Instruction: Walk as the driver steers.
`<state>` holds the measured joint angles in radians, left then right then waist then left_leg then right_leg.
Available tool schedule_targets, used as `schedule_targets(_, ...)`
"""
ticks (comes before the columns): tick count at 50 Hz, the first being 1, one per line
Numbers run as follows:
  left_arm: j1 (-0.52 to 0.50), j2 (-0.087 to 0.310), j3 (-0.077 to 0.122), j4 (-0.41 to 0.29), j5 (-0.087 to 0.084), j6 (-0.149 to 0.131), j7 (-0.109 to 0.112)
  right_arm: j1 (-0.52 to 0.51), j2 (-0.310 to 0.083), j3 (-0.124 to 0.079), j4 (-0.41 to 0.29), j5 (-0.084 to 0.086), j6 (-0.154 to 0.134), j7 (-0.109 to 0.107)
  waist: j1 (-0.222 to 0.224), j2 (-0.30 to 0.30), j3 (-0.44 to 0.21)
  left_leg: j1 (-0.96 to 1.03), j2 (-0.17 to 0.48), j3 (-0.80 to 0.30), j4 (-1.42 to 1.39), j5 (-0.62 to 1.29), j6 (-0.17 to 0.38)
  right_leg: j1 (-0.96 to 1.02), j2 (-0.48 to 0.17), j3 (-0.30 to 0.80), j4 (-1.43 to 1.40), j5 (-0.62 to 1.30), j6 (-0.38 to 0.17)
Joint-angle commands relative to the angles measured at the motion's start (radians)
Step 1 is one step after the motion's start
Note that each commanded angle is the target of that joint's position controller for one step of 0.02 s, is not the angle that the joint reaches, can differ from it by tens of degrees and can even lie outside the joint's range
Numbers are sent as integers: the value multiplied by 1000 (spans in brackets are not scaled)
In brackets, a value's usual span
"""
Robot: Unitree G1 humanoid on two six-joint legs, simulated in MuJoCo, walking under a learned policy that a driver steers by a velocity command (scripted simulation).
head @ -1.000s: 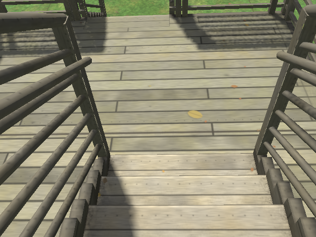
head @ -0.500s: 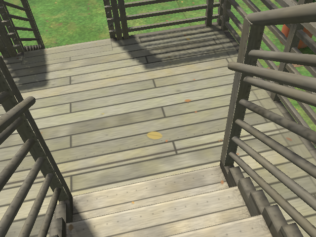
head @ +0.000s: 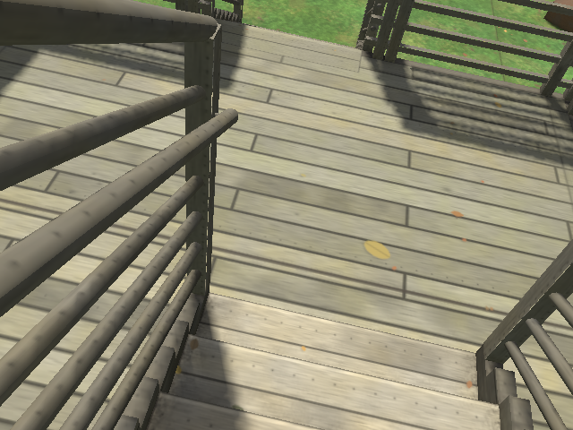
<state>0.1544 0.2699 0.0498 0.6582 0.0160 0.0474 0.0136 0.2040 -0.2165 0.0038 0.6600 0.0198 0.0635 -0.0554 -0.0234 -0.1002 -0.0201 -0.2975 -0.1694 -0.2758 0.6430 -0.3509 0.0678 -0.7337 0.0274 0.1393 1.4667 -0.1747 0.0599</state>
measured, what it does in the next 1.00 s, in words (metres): goes down, turning right: right foot 0.16 m lower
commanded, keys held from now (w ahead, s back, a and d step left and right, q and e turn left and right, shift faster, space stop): w+e+shift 0.54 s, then w+q+shift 0.46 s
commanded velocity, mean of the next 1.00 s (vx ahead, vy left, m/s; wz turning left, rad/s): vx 0.78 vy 0.00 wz -0.23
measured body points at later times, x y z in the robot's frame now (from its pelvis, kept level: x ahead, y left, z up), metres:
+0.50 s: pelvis +0.12 -0.14 -0.11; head +0.13 -0.13 +0.34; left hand +0.38 +0.04 -0.20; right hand -0.04 -0.36 -0.24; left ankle -0.02 +0.09 -0.72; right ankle +0.18 -0.30 -0.81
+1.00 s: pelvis +0.41 -0.39 -0.30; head +0.40 -0.41 +0.14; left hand +0.47 -0.13 -0.43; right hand +0.47 -0.67 -0.42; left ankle +0.55 -0.38 -1.00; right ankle +0.17 -0.32 -0.82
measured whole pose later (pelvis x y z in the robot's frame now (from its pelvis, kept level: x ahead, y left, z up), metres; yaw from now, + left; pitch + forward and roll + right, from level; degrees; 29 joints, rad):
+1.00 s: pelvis +0.41 -0.39 -0.30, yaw -19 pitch +0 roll -1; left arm 0.51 0.17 0.06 0.91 0.00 -0.11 0.14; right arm 0.17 -0.23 -0.05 0.78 -0.01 -0.06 0.07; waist 0.00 0.06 -0.02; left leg -0.58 -0.10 0.04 0.71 0.51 0.17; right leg -0.14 0.09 -0.24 1.44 -0.65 0.13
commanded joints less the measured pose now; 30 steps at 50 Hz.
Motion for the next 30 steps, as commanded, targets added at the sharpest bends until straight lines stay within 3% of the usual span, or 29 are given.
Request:
schedule_targets(1, 136, 36, 12, -20, -45, 2, -20, 124, -77, -20, 35, -9, -17, 19, 12, 154, -105, 191, 268, -145, -70, 641, 106, -7, -61, 110, -39, -9, 18)
schedule_targets(2, 108, 55, 17, -33, -58, 4, -22, 171, -127, -43, 49, -10, -25, 19, -29, 167, -64, 221, 297, -184, -112, 379, 119, -94, -38, 143, -36, -12, 8)
schedule_targets(3, 108, 69, 19, -30, -52, 11, -17, 183, -146, -57, 53, -8, -40, 23, -41, 195, 4, 194, 313, -223, -145, 132, 115, -157, -44, 188, -80, -5, -21)
schedule_targets(4, 105, 63, 17, -32, -62, 7, -1, 209, -172, -72, 71, -17, -59, 21, -46, 242, 58, 188, 328, -257, -169, -7, 110, -221, -41, 222, -140, 21, -45)
schedule_targets(5, 110, 59, 10, -22, -53, 10, 11, 206, -150, -70, 71, -27, -79, 17, -51, 211, 93, 156, 341, -260, -178, -10, 92, -218, -47, 241, -199, 83, -47)
schedule_targets(6, 113, 62, 11, -19, -53, 2, 26, 194, -156, -80, 71, -12, -97, 17, -52, 216, 114, 146, 336, -245, -178, 39, 60, -216, -44, 233, -227, 129, -49)
schedule_targets(8, 219, 38, 15, 25, -25, -13, 43, 210, -121, -80, 100, -2, -119, 22, -25, 314, 77, 151, 335, -196, -109, 356, 19, -166, -30, 224, -220, 130, -51)
schedule_targets(9, 223, 92, 43, 29, -35, -11, 43, 204, -98, -74, 99, 11, -118, 25, -22, 328, 47, 142, 279, -135, -90, 261, -1, -136, 5, 194, -285, 227, -63)
schedule_targets(10, 196, 84, 45, 24, -25, -2, 39, 215, -114, -77, 106, 7, -121, 34, -32, 306, 64, 131, 304, -137, -94, 198, 6, -155, -1, 168, -282, 264, -66)
schedule_targets(11, 127, 90, 47, -10, -33, -20, 22, 229, -91, -74, 110, -10, -140, 34, -54, 267, 92, 132, 320, -135, -58, 23, 4, -230, -34, 219, -319, 386, -92)
schedule_targets(12, 68, 67, 34, -26, -18, -36, 5, 250, -100, -78, 114, -14, -157, 26, -67, 213, 104, 166, 341, -149, -22, -15, 5, -289, -36, 209, -361, 430, -112)
schedule_targets(13, 95, 47, 31, -34, -35, -56, -6, 248, -94, -75, 116, -30, -159, 28, -64, 249, 114, 136, 350, -152, 19, 52, 2, -292, -46, 240, -386, 433, -131)
schedule_targets(14, 124, 35, 25, -31, -27, -66, -18, 247, -102, -80, 123, -29, -163, 23, -49, 269, 90, 140, 358, -147, 49, 112, -7, -281, -44, 239, -397, 446, -147)
schedule_targets(15, 78, 6, 19, -57, -13, -69, -22, 279, -111, -80, 146, -48, -178, 28, -65, 317, 79, 152, 383, -135, 59, 93, 18, -331, -46, 204, -391, 375, -150)
schedule_targets(16, 79, 14, 24, -69, -23, -77, -26, 250, -99, -70, 137, -44, -178, 33, -29, 232, 105, 34, 363, -80, 61, 0, 66, -257, -42, 183, -530, 490, -128)
schedule_targets(17, 4, 4, 18, -99, -20, -78, -39, 247, -96, -65, 136, -55, -177, 32, -50, 171, 114, -50, 382, -75, 54, -90, 93, -181, -37, 120, -572, 568, -115)
schedule_targets(18, -40, 9, 17, -123, -2, -74, -45, 243, -104, -63, 151, -41, -173, 21, -66, 168, 150, -142, 370, -6, 55, -187, 89, -99, -27, 60, -647, 610, -93)
schedule_targets(19, -7, 18, 20, -120, -22, -73, -62, 217, -109, -55, 146, -17, -152, 25, -48, 169, 130, -214, 380, -6, 8, -202, 112, 39, -34, 36, -623, 638, -77)
schedule_targets(20, 70, -11, 11, -87, -31, -71, -63, 231, -140, -76, 197, 18, -153, 24, -12, 204, 119, -208, 398, 8, 57, -231, 104, 94, -39, 10, -629, 606, -88)
schedule_targets(21, 88, -15, 2, -80, -39, -70, -55, 242, -164, -93, 198, 24, -161, 31, -16, 190, 128, -168, 419, 42, 80, -187, 104, 111, -49, -14, -647, 567, -91)
schedule_targets(22, 79, -11, 0, -89, -37, -54, -47, 223, -210, -103, 214, 26, -153, 33, 2, 199, 110, -120, 450, 15, 91, -113, 96, 104, -56, -62, -608, 397, -99)
schedule_targets(23, 47, 15, 4, -114, -46, -47, -41, 199, -205, -112, 208, 26, -156, 38, 6, 204, 169, -102, 439, 68, 134, -32, 63, 99, -51, -119, -675, 235, -112)
schedule_targets(24, 125, 41, 23, -107, -67, -54, -40, 107, -233, -112, 205, 14, -153, 33, 69, 318, 144, -122, 478, 83, 193, 80, 42, 234, -99, -115, -716, 143, -129)
schedule_targets(25, 310, 100, 47, -54, -82, -53, -32, 55, -236, -113, 197, 1, -146, 36, 166, 355, 41, -125, 451, 179, 378, 365, -1, 486, -105, -143, -774, 126, -165)
schedule_targets(26, 557, 159, 79, 23, -79, -61, -31, 54, -237, -116, 217, -11, -151, 38, 292, 238, -102, -178, 374, 273, 717, 479, -55, 814, -63, -158, -861, 226, -230)
schedule_targets(27, 741, 172, 87, 106, -71, -77, -37, -3, -193, -106, 214, -50, -161, 40, 386, -21, -28, -370, 212, 378, 1261, -91, -104, 947, -56, -166, -987, 323, -280)
schedule_targets(28, 679, 129, 56, 141, -32, -103, -64, 62, -73, -83, 172, -71, -191, 36, 263, -256, 82, -680, 192, 333, 1537, -407, -51, 963, -75, -67, -824, 529, -256)
schedule_targets(29, 598, 103, 26, 131, -55, -110, -62, 327, -55, -65, 172, -43, -208, 40, 77, -352, -45, -757, 249, 201, 1433, -354, -21, 1023, -106, 46, -674, 705, -256)
schedule_targets(30, 569, 114, 37, 122, -65, -90, -63, 374, -92, -68, 166, -56, -210, 52, 72, -276, -135, -811, 260, 186, 1307, -266, -22, 1016, -140, 127, -691, 576, -279)
Velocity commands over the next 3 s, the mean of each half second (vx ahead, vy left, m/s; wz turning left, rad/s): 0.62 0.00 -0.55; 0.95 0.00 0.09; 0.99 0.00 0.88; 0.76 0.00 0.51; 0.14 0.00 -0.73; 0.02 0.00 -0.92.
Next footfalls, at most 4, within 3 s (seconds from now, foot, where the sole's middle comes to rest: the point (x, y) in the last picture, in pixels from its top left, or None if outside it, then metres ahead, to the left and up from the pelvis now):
0.54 right None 0.18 -0.30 -0.93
1.02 left None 0.55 -0.40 -1.09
1.30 right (466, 418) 0.72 -0.75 -1.25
1.74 left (329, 361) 0.91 -0.30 -1.26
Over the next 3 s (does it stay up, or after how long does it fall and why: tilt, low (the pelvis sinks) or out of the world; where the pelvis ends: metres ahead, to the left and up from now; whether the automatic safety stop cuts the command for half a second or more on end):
stays up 1.38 -0.23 -0.82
